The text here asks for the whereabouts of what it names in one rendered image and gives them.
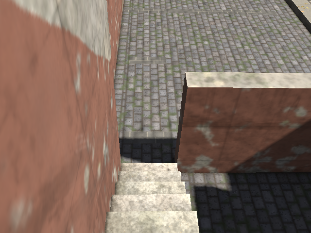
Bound stairs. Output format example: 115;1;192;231
104;163;199;233

